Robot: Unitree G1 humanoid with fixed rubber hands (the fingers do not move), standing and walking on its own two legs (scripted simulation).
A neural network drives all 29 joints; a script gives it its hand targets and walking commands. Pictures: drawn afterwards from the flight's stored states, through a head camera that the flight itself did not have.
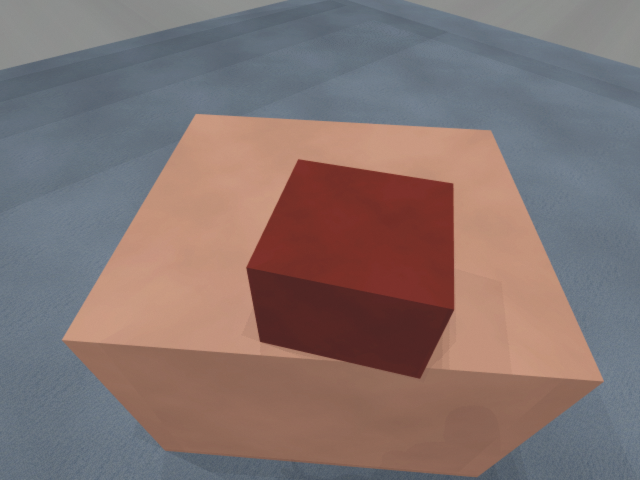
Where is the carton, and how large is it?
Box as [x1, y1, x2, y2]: [246, 159, 453, 378]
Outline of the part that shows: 298,159 246,267 260,341 419,378 453,310 452,183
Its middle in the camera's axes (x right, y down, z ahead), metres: +0.06 +0.04 +0.66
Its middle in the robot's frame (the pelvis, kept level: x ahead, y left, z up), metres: +0.47 -0.07 -0.03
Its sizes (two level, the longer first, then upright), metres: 0.273 0.260 0.201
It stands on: a pedestal, 0.65 m high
